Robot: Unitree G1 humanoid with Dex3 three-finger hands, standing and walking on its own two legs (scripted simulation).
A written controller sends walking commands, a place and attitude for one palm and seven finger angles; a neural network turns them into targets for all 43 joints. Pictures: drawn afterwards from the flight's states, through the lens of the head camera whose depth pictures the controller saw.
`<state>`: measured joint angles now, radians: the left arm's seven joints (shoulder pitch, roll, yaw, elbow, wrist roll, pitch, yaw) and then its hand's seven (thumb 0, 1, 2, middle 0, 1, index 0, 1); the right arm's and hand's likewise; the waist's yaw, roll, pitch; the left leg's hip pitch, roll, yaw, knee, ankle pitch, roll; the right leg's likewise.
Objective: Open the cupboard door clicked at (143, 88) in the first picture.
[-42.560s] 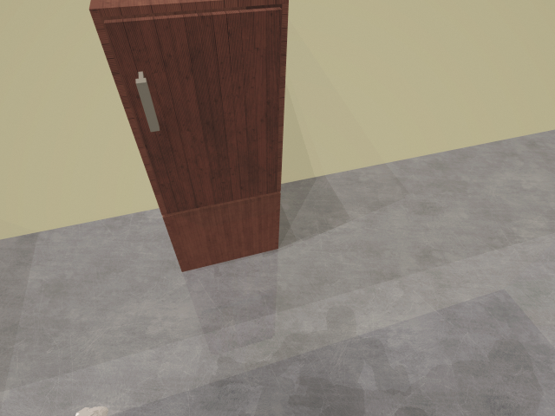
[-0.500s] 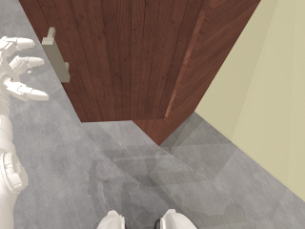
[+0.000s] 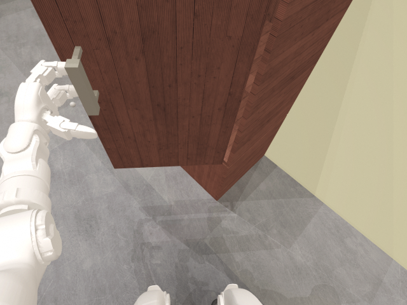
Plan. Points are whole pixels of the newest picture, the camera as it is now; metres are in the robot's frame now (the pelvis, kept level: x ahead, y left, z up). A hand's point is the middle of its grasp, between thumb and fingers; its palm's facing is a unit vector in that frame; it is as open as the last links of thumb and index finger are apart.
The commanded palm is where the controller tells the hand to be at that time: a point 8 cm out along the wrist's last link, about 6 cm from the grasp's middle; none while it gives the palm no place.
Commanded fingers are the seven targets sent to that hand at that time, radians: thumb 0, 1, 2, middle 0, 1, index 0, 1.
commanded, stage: slide the fingers in behind the handle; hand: left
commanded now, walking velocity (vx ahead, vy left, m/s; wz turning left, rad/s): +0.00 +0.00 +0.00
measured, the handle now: (86, 82) +0.53 +0.22 +0.09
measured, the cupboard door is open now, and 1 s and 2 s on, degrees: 50 50 52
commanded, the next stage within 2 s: close the thumb around the handle in 0.88 s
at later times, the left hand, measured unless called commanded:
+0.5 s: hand (90, 104) +0.47 +0.20 +0.10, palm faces +0.03 -1.00 +0.00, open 14.0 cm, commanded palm +0.45 +0.25 +0.09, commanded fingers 0.00 -0.50 0.30 -0.30 -1.20 -0.30 -1.20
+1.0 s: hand (89, 103) +0.48 +0.20 +0.09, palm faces +0.03 -1.00 +0.00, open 14.0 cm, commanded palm +0.45 +0.25 +0.09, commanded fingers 0.00 -0.39 0.35 -0.31 -1.21 -0.31 -1.21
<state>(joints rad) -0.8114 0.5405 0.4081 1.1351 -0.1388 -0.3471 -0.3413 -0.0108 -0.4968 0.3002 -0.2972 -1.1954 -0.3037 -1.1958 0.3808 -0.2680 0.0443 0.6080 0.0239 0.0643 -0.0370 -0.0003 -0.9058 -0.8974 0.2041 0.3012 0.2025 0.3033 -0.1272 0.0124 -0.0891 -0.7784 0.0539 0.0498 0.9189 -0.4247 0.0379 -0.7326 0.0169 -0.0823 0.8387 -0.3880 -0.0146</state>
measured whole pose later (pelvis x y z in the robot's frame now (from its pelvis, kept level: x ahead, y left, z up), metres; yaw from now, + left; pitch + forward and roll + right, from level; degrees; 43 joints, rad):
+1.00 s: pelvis +0.00 -0.01 +0.00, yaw +0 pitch +16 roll -2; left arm -0.82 0.49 0.38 1.13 -0.14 -0.37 -0.29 -0.01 -0.50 0.30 -0.30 -1.20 -0.30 -1.20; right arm 0.39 -0.27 0.03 0.63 0.02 0.05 -0.03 0.00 -0.91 -0.90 0.20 0.30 0.20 0.30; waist -0.13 0.01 -0.09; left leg -0.79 0.06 0.05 0.92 -0.42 0.03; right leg -0.75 0.02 -0.08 0.85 -0.39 -0.02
